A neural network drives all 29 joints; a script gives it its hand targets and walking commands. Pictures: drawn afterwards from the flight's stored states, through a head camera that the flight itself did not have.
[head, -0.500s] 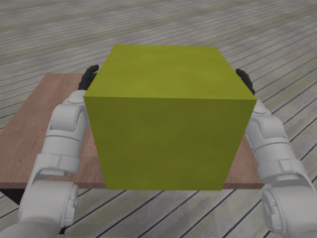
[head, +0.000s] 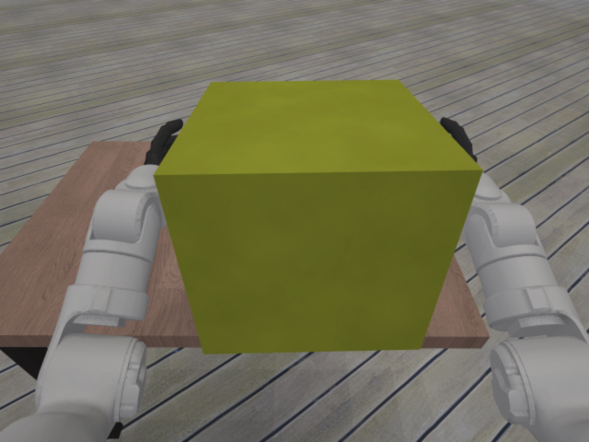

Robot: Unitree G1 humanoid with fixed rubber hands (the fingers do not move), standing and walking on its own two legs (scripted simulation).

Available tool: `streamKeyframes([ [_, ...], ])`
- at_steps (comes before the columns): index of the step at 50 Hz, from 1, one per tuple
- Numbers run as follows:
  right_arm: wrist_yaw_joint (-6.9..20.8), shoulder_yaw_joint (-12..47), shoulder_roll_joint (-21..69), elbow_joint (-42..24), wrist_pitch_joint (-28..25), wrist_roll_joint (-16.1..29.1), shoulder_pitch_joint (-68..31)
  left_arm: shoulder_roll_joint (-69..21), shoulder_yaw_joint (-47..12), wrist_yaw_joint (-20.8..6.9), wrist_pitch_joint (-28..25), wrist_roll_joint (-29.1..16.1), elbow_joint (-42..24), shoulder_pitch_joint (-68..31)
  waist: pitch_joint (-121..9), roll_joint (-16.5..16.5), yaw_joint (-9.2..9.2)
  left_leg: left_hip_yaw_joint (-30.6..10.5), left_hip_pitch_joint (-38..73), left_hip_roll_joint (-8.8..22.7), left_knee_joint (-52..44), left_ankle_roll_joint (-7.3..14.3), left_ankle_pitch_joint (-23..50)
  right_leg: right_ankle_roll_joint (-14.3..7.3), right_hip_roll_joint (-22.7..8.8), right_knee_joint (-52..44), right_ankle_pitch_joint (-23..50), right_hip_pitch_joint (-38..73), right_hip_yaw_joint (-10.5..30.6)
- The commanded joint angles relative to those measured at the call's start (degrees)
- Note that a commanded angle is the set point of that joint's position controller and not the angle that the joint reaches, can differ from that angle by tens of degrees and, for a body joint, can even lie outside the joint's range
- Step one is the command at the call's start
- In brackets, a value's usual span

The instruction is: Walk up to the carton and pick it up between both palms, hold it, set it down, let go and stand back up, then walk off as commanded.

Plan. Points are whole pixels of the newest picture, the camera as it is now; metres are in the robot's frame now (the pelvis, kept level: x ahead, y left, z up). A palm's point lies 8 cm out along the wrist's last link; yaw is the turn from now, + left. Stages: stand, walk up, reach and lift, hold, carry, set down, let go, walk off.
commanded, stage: reach and lift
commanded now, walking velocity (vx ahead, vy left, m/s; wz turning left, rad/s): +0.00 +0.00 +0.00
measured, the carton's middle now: (308, 206) +0.41 +0.01 +0.14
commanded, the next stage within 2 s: hold in 0.86 s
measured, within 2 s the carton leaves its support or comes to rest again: neither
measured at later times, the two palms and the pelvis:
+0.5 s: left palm (156, 169) +0.38 +0.20 +0.22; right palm (463, 168) +0.39 -0.18 +0.22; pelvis +0.00 +0.00 +0.00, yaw +0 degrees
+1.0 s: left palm (152, 168) +0.37 +0.20 +0.23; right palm (469, 161) +0.38 -0.18 +0.24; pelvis +0.00 +0.00 +0.00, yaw +0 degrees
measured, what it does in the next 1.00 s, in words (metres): stands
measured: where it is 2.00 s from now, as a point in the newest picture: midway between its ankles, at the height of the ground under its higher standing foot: outside the picture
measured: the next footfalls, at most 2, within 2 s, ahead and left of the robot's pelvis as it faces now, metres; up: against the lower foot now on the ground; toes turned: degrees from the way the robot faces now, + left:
none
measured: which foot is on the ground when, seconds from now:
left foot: down 0.00-1.00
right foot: down 0.00-1.00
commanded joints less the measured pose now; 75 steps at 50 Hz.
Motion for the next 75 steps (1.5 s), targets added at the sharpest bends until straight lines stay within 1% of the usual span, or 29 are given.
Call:
streamKeyframes([
  [1,3.3,3.1,-7.3,-13.5,-2.3,6.7,-41.9,-1.4,2.2,0.7,-0.4,-3.6,-18.8,-38.0,-28.3,3.8,3.52,1.7,16.8,0.6,-5.6,-2.6,7.1,-1.1,2.7,-3.7,-0.3,5.0,2.5],
  [4,2.8,3.7,-5.2,-13.6,-1.4,6.3,-39.3,-1.6,1.1,0.3,-0.5,-4.3,-19.2,-36.8,-28.7,2.6,2.27,1.8,19.0,0.3,-4.8,-2.5,8.4,-0.5,2.5,-3.3,2.2,4.9,2.7],
  [7,3.2,3.0,-6.6,-14.1,-1.7,7.0,-39.8,-2.6,1.1,0.8,0.1,-3.8,-25.8,-37.7,-31.0,6.0,2.13,1.4,21.8,0.6,-3.9,-3.7,13.7,-1.1,3.3,-2.8,4.0,4.5,2.4],
  [9,2.3,3.4,-7.2,-19.9,-1.5,6.9,-41.2,-0.4,2.1,0.6,1.1,-4.3,-23.8,-34.6,-32.0,2.6,3.24,2.0,20.3,0.2,-3.5,-2.4,14.3,-0.4,2.6,-2.8,6.1,7.3,3.6],
  [10,2.3,2.6,-7.1,-16.5,-1.5,6.4,-39.4,-2.6,1.2,0.2,1.1,-3.8,-23.6,-35.5,-30.4,4.2,1.70,1.4,21.2,0.5,-3.5,-3.1,15.7,-0.1,2.7,-2.5,7.1,6.1,2.4],
  [12,2.2,2.9,-6.8,-16.6,-1.6,7.0,-42.2,-1.3,2.8,-0.3,0.8,-3.6,-22.0,-39.3,-30.1,2.5,1.97,1.6,17.8,-0.1,-4.2,-2.4,10.6,-0.2,2.5,-2.6,5.3,7.7,2.8],
  [13,2.0,4.6,-7.0,-16.9,-1.1,7.9,-40.2,-2.1,2.1,0.0,1.5,-3.1,-24.9,-36.2,-31.0,5.1,2.00,1.8,19.5,0.0,-4.0,-3.1,13.9,-0.4,2.5,-2.6,7.1,8.3,2.9],
  [14,1.5,5.1,-5.6,-18.0,-1.0,7.3,-42.1,-1.7,2.6,-1.2,1.3,-4.2,-18.5,-37.0,-27.4,0.9,2.29,1.9,15.3,-0.7,-4.5,-1.9,9.3,0.4,1.6,-3.8,5.2,10.0,3.1],
  [22,1.2,2.9,-7.0,-18.7,0.1,7.5,-42.2,-2.8,0.3,-0.8,2.0,-4.4,-26.6,-37.6,-31.1,6.7,0.64,1.6,19.5,-0.2,-3.9,-3.3,12.6,-0.4,2.4,-2.7,5.9,7.5,2.6],
  [28,1.5,3.8,-7.5,-17.9,1.4,7.5,-42.0,-1.7,1.6,-1.2,3.2,-3.8,-22.4,-37.0,-27.5,2.5,1.57,1.8,17.5,0.0,-5.3,-2.1,8.2,-0.5,2.2,-3.7,3.9,7.5,3.3],
  [29,1.4,3.1,-7.4,-20.2,1.2,7.9,-41.0,-3.0,0.7,-1.1,3.4,-4.2,-26.3,-36.5,-29.8,3.0,0.33,1.1,19.2,0.3,-4.9,-2.8,10.7,-0.6,2.7,-3.2,5.8,7.5,3.0],
  [31,1.4,3.3,-7.3,-17.1,2.0,7.7,-41.1,-2.6,1.6,-0.8,3.4,-3.9,-24.8,-36.8,-27.2,4.8,1.35,1.5,18.9,0.5,-5.6,-2.5,10.0,-0.5,2.6,-3.7,4.0,6.4,3.3],
  [39,1.6,2.4,-8.3,-16.6,2.2,7.0,-42.5,-3.1,0.2,-0.8,3.7,-4.4,-24.7,-40.0,-26.6,5.5,-0.39,0.5,18.8,0.7,-5.9,-3.2,6.9,-0.8,2.4,-4.3,1.8,5.4,3.5],
  [40,1.8,3.3,-7.2,-18.0,2.2,7.4,-43.2,-1.7,1.7,-0.8,3.6,-3.9,-24.9,-38.3,-26.4,3.7,2.36,1.3,18.0,0.7,-6.1,-2.5,7.2,-0.6,2.6,-3.9,1.5,6.5,3.4],
  [42,1.4,2.1,-7.6,-18.7,2.5,6.6,-43.4,-2.3,1.0,-0.9,3.6,-4.5,-25.4,-39.6,-27.7,3.1,0.13,1.0,17.6,0.5,-6.1,-2.7,8.0,-0.6,2.3,-3.6,4.4,8.0,3.5],
  [44,1.6,4.5,-5.8,-15.6,3.1,7.7,-43.5,-2.2,1.6,-1.3,3.9,-3.3,-23.7,-39.0,-26.3,4.3,1.56,1.6,16.2,0.3,-6.4,-2.1,7.0,-0.2,1.9,-3.6,3.3,7.9,3.5],
  [45,1.8,3.0,-7.0,-17.5,2.9,7.4,-41.6,-3.4,-0.2,-1.4,3.8,-3.7,-24.8,-38.1,-26.9,5.0,-0.05,1.0,18.3,0.6,-5.8,-3.0,8.9,-1.0,2.6,-3.7,4.2,6.1,3.2],
  [46,1.6,4.2,-6.3,-17.0,3.3,7.7,-42.4,-2.7,0.8,-1.2,4.3,-3.4,-25.4,-38.5,-27.2,5.4,1.66,1.2,18.9,0.7,-6.0,-3.1,9.2,-0.9,2.5,-3.8,2.5,6.1,3.1],
  [47,1.8,3.0,-7.1,-15.9,3.0,7.2,-42.1,-3.5,0.4,-1.0,4.1,-3.9,-25.3,-39.7,-27.4,6.1,-0.32,0.3,19.5,0.5,-5.2,-3.5,9.5,-0.7,2.3,-3.9,3.4,5.7,3.0],
  [48,2.5,2.5,-8.9,-17.2,2.7,7.8,-43.7,-3.0,0.2,-0.4,4.0,-3.6,-27.8,-40.8,-27.2,7.5,0.87,0.1,19.4,1.4,-6.3,-3.8,8.9,-1.4,2.9,-3.6,2.0,5.2,2.8],
  [53,1.6,3.8,-7.0,-19.3,3.2,8.5,-44.9,-3.0,0.6,-0.8,4.4,-4.5,-26.9,-38.4,-29.2,3.1,1.61,1.4,18.7,0.5,-5.0,-2.8,10.4,-0.3,2.5,-3.2,5.2,7.8,3.2],
  [58,0.9,3.4,-7.7,-19.2,4.1,7.1,-41.7,-2.5,0.4,-1.0,4.8,-4.5,-26.9,-38.2,-28.6,3.5,-0.76,0.5,19.2,0.6,-5.4,-3.2,9.7,-0.1,2.2,-3.6,5.4,7.2,3.4],
  [59,1.2,2.8,-8.0,-19.0,3.6,8.3,-42.8,-2.7,-0.2,-1.2,4.8,-4.6,-28.6,-40.3,-28.7,5.4,-0.49,0.7,19.8,0.6,-5.1,-3.3,10.5,-0.8,2.2,-3.3,4.7,6.3,3.5],
  [63,1.5,3.4,-7.3,-18.7,4.5,8.4,-45.3,-2.8,1.7,-1.0,5.5,-2.7,-24.5,-39.3,-24.3,2.6,1.83,1.3,15.1,0.7,-7.5,-1.9,3.4,-0.8,1.8,-4.0,0.9,7.6,4.4],
  [65,1.6,2.7,-8.5,-16.5,4.0,7.6,-45.3,-3.7,-0.6,-0.8,5.3,-4.5,-26.3,-42.3,-26.8,4.6,-0.67,0.9,14.7,0.6,-7.7,-2.2,2.3,-1.0,1.6,-4.3,0.3,7.0,3.6],
  [66,1.6,3.8,-7.5,-19.0,4.3,8.9,-45.4,-3.6,-0.6,-1.2,5.3,-5.0,-27.3,-39.7,-27.7,3.3,0.93,1.4,16.1,0.5,-6.9,-2.1,4.8,-0.5,1.8,-3.2,1.9,7.8,3.7],
  [70,1.2,3.7,-6.9,-16.8,5.2,8.2,-43.9,-2.0,0.8,-1.7,5.1,-4.0,-23.7,-39.2,-25.4,2.9,1.18,1.5,16.3,0.2,-6.8,-2.1,4.4,-0.4,1.9,-4.2,2.6,7.8,4.3],
  [71,1.6,4.5,-7.3,-18.8,5.1,9.4,-43.8,-3.4,-1.3,-1.3,5.1,-4.9,-29.9,-39.7,-29.2,4.9,0.44,1.1,18.2,0.7,-6.2,-2.8,8.4,-0.5,2.0,-3.1,4.6,7.8,3.8],
  [75,2.3,2.8,-8.1,-15.7,5.0,8.5,-41.8,-4.5,-1.0,-1.0,5.5,-4.2,-27.7,-40.1,-26.5,6.0,-0.73,-0.9,19.3,1.3,-6.1,-4.2,8.5,-1.1,2.6,-4.2,2.5,5.1,3.3],
])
